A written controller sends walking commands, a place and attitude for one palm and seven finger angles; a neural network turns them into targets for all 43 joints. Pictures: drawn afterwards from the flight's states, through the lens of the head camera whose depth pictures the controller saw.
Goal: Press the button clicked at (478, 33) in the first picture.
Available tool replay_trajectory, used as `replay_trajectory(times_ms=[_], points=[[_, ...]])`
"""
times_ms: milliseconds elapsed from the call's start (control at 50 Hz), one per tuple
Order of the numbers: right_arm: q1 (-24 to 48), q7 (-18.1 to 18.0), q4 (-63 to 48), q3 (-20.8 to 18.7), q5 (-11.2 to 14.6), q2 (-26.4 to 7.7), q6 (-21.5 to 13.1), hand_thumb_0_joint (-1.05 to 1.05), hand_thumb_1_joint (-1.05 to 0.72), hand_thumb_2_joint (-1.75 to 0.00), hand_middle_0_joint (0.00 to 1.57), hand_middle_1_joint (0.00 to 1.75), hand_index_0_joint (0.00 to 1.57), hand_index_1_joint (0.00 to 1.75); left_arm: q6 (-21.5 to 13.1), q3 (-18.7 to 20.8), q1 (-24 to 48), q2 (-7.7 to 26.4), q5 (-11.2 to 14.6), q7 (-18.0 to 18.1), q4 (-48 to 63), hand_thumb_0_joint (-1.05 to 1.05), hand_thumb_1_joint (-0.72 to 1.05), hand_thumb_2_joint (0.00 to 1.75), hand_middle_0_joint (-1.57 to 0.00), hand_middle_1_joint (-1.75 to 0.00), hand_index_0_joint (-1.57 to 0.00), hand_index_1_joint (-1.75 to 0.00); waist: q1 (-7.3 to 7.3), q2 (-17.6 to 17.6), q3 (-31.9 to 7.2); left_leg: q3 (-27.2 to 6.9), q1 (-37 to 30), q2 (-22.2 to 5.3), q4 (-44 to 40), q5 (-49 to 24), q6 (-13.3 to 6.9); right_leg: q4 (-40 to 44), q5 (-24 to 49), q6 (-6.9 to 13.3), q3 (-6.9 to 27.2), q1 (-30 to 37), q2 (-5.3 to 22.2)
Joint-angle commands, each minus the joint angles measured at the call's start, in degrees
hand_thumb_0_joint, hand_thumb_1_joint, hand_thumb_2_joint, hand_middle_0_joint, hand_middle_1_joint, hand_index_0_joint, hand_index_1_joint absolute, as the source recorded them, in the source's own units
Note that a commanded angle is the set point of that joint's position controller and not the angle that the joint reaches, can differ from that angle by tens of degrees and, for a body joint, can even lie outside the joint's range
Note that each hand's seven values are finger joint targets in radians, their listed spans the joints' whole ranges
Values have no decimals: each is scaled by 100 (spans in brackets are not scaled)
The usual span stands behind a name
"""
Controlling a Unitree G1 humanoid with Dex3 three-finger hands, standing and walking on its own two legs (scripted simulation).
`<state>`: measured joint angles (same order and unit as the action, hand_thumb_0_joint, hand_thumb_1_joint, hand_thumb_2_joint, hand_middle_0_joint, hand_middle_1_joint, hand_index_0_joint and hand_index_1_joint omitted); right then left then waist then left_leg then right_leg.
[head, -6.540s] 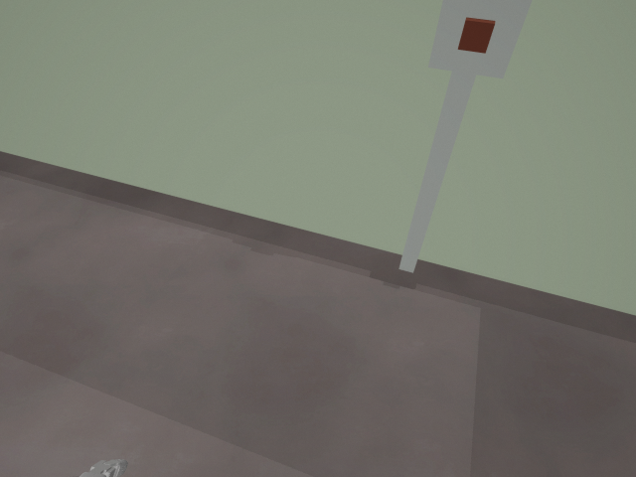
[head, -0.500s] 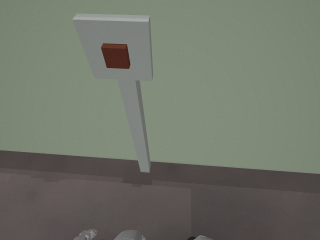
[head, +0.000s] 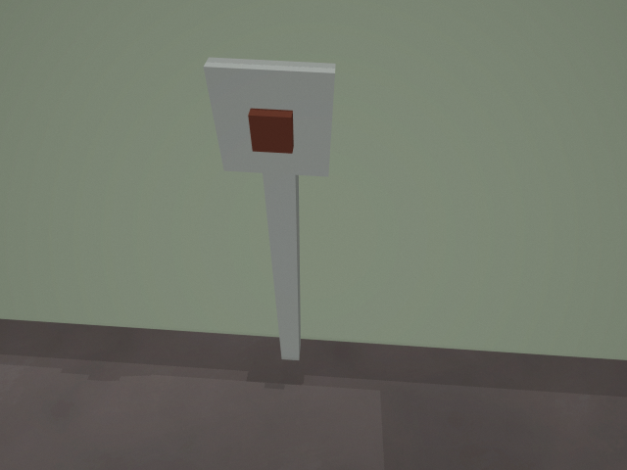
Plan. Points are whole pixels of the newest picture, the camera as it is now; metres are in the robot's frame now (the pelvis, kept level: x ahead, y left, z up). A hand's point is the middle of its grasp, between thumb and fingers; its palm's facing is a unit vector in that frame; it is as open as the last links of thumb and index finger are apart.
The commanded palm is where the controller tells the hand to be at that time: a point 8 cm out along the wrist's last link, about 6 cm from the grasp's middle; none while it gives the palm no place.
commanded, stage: come to a stop and stand still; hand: left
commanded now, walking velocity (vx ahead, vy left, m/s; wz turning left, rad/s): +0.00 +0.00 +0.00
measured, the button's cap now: (272, 130) +0.55 +0.11 +0.15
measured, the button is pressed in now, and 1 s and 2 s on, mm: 0 0 0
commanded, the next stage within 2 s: look again from close up in 0.66 s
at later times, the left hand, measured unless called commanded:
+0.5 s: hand out of the picture -0.06 +0.12 -0.17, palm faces +0.04 -0.99 -0.16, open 7.3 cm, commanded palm none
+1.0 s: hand out of the picture +0.00 +0.16 -0.17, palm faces +0.05 -0.97 -0.25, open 7.4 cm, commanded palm none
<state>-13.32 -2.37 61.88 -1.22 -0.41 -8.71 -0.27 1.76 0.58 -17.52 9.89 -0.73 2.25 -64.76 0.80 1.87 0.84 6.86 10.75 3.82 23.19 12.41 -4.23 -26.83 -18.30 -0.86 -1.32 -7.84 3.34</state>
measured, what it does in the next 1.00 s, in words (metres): stands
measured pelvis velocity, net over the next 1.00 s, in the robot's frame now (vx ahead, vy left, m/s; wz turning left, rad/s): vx -0.02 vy -0.03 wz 0.02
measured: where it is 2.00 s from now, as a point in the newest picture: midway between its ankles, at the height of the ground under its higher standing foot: outside the picture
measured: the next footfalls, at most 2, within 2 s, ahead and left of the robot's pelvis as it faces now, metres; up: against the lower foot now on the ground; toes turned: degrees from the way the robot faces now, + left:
none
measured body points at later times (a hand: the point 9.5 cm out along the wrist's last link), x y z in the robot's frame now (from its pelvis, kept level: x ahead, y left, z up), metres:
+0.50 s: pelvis -0.03 -0.03 +0.00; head -0.03 -0.03 +0.45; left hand -0.06 +0.17 -0.16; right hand -0.09 -0.23 -0.16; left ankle +0.00 +0.07 -0.74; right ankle -0.05 -0.12 -0.74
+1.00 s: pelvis -0.02 -0.03 +0.00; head -0.02 -0.04 +0.45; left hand +0.00 +0.21 -0.15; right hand +0.03 -0.28 -0.16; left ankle +0.00 +0.07 -0.74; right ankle -0.05 -0.12 -0.74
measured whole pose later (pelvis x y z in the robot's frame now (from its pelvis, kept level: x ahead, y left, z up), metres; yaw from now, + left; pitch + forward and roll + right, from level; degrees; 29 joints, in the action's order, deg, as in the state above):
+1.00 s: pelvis -0.02 -0.03 +0.00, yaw +1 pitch -2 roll +0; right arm -15.1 -1.5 59.4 -1.3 -1.3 -12.1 -0.4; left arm -1.6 0.0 -17.4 10.4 -0.9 2.7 -59.7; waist -0.1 -1.4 -0.3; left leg 4.0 14.1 -0.5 30.0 14.3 -1.4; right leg -29.1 -18.9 2.2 -4.1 -8.7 -0.8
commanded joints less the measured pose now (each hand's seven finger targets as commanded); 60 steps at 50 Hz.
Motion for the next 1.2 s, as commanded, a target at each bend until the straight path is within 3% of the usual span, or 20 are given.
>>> replay_trajectory(times_ms=[0, 20, 40, 120, 240, 340, 720, 740, 760, 780, 800, 860, 940, 1020, 1120, 1180], points=[[-432, 32, 80, -44, 24, -467, -70, 0, -90, -90, 20, 30, 20, 30, -234, 14, -228, 440, 19, 58, 58, 0, 90, 90, -20, -30, -20, -30, -164, 229, 91, -970, -359, -993, -417, -1435, 284, 677, 1767, 285, 536, -189, 516], [-471, 35, 132, -37, 18, -519, -60, 0, -90, -90, 20, 30, 20, 30, -250, -6, -213, 389, 32, 58, 46, 0, 90, 90, -20, -30, -20, -30, -172, 511, 128, -929, -459, -998, -430, -1215, 263, 719, 1643, 287, 539, -297, 501], [-508, 45, 183, -42, 16, -527, -64, 0, -90, -90, 20, 30, 20, 30, -250, -22, -186, 349, 28, 61, 43, 0, 90, 90, -20, -30, -20, -30, -181, 535, 155, -924, -506, -1006, -453, -1152, 241, 732, 1505, 272, 490, -359, 465], [-585, 56, 352, 14, 9, -452, -42, 0, -90, -90, 20, 30, 20, 30, -207, -25, -214, 268, 40, 62, 39, 0, 90, 90, -20, -30, -20, -30, -141, 54, 543, -946, -273, -977, -734, -245, 247, 908, 523, 244, 480, -577, 378], [-791, 56, 458, 30, -9, -333, 9, 0, -90, -90, 20, 30, 20, 30, -190, -15, -353, 212, 35, 60, 13, 0, 90, 90, -20, -30, -20, -30, -99, -153, 770, -1001, 98, -949, -820, 422, 253, 999, 6, 265, 475, -688, 314], [-981, 41, 493, 32, -11, -234, -8, 0, -90, -90, 20, 30, 20, 30, -219, -9, -425, 130, 42, 55, 17, 0, 90, 90, -20, -30, -20, -30, -129, -126, 558, -986, 46, -953, -714, 270, 252, 982, 78, 290, 501, -653, 298], [-988, 13, 476, 40, -6, -117, -46, 0, -90, -90, 20, 30, 20, 30, -299, -43, -698, -56, 38, 67, -71, 0, 90, 90, -20, -30, -20, -30, -154, -153, 541, -871, -153, -977, -481, -282, 263, 1014, 401, 314, 595, -807, 281], [-475, 117, -395, -109, -48, -1066, 11, 0, -90, -90, 20, 30, 20, 30, -392, -58, -309, 1179, -101, 31, 518, 0, 90, 90, -20, -30, -20, -30, -329, -119, 1154, -1027, 277, -739, -80, 81, 370, 953, -13, 368, 482, -1246, 186], [-316, 78, -447, -134, -125, -840, -90, 0, -90, -90, 20, 30, 20, 30, -423, 73, -285, 715, -39, 66, 518, 0, 90, 90, -20, -30, -20, -30, -140, -357, 357, -925, 246, -903, 232, 185, 290, 761, -344, 444, 761, -1158, 415], [-516, 64, -478, -128, -124, -691, -134, 0, -90, -90, 20, 30, 20, 30, -484, 48, -300, 705, -46, 69, 596, 0, 90, 90, -20, -30, -20, -30, -245, -356, -262, -936, 144, -816, 526, -267, 260, 765, 292, 509, 853, -728, 503], [-563, 64, -479, -111, -94, -563, -125, 0, -90, -90, 20, 30, 20, 30, -489, 67, -333, 648, -29, 72, 624, 0, 90, 90, -20, -30, -20, -30, -228, -126, -366, -848, 204, -776, 589, -249, 257, 808, 447, 530, 942, -620, 599], [-514, 82, -518, -108, -82, -656, -116, 0, -90, -90, 20, 30, 20, 30, -480, 95, -196, 688, -17, 88, 718, 0, 90, 90, -20, -30, -20, -30, -233, 76, 26, -820, 318, -798, 457, -432, 197, 633, 1066, 546, 776, -567, 507], [-297, 55, -572, -128, -63, -981, -162, 0, -90, -90, 20, 30, 20, 30, -449, 132, -188, 900, -7, 87, 851, 0, 90, 90, -20, -30, -20, -30, -107, -172, -143, -861, 77, -969, 400, -1426, 85, 189, 2296, 461, 463, -198, 325], [71, 76, -627, -132, -69, -1229, -132, 0, -90, -90, 20, 30, 20, 30, -390, 137, 102, 1121, 0, 52, 956, 0, 90, 90, -20, -30, -20, -30, -82, -158, 155, -872, 125, -1019, 182, -1123, 89, 335, 1769, 413, 445, -332, 319], [395, 127, -650, -107, -86, -1472, -119, 0, -90, -90, 20, 30, 20, 30, -363, 126, 468, 1362, -2, -12, 1027, 0, 90, 90, -20, -30, -20, -30, -86, -141, 188, -923, 59, -1028, -65, -773, 118, 566, 1271, 384, 500, -379, 327], [522, 149, -641, -92, -88, -1575, -137, 0, -90, -90, 20, 30, 20, 30, -356, 123, 584, 1471, -4, -39, 1030, 0, 90, 90, -20, -30, -20, -30, -79, -205, -5, -976, -69, -1058, -165, -839, 119, 622, 1215, 359, 490, -271, 332]])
